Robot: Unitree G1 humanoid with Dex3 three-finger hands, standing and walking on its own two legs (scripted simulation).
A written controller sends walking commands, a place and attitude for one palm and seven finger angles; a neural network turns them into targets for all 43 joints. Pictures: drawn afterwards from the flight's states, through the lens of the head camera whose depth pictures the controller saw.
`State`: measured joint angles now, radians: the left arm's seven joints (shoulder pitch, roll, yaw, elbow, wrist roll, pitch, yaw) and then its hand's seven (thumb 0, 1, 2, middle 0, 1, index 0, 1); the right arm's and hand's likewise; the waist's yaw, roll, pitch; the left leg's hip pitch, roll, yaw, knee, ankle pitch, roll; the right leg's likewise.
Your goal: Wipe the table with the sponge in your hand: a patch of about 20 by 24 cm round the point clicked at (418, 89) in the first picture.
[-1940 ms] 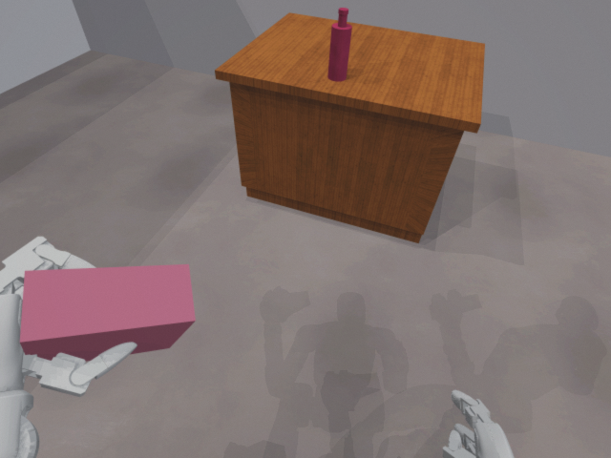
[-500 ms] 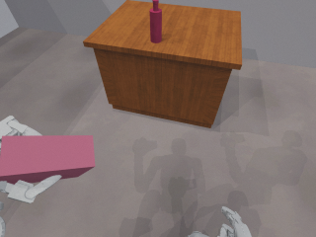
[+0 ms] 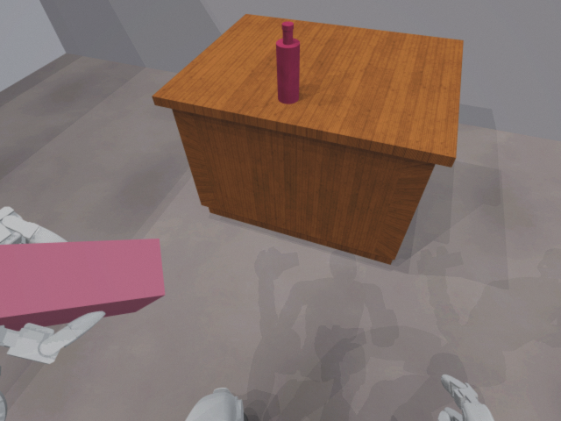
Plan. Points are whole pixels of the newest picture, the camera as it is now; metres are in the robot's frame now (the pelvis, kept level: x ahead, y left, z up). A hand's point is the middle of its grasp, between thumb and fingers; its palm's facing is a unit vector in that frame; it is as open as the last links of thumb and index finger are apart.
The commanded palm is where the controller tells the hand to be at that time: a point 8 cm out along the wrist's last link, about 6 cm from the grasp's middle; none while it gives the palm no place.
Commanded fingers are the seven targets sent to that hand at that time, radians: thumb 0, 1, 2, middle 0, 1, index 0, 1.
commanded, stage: walk to a spot facing it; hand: left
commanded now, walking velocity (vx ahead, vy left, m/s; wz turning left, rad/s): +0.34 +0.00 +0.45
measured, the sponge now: (104, 283) +0.23 +0.20 +0.16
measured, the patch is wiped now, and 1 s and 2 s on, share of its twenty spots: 0.00 0.00 0.00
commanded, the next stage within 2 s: turn to face it in 0.34 s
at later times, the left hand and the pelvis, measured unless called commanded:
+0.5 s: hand (57, 208) +0.30 +0.27 +0.19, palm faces +0.55 -0.70 -0.45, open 9.8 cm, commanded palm +0.26 +0.29 +0.18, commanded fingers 0.00 0.10 1.30 -1.20 -1.60 -1.20 -1.60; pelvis +0.15 -0.01 +0.00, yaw +8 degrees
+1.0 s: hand (174, 150) +0.42 +0.17 +0.18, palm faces +0.34 -0.81 -0.47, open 9.8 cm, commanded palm +0.37 +0.21 +0.18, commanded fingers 0.00 0.10 1.30 -1.20 -1.60 -1.20 -1.60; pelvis +0.19 -0.06 +0.00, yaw -4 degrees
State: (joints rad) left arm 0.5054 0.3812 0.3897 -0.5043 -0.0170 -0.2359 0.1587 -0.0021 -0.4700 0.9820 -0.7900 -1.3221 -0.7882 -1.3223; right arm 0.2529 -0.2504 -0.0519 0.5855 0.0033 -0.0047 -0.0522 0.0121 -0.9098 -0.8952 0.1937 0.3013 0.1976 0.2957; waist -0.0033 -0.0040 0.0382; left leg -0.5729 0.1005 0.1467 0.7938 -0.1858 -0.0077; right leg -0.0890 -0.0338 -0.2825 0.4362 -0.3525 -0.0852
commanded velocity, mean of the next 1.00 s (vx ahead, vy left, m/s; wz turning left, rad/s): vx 0.11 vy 0.00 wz -0.22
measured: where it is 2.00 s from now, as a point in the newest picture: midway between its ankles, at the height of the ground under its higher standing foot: outside the picture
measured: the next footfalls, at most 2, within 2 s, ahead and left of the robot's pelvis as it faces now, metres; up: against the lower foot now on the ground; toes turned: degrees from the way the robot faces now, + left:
left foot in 0.16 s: +0.18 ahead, +0.12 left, +0.00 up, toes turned +13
right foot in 0.60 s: +0.27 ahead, -0.12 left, +0.00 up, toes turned -1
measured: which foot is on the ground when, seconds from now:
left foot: up 0.00-0.14, down 0.16-0.62, up 0.64-1.00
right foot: down 0.00-0.18, up 0.20-0.58, down 0.60-1.00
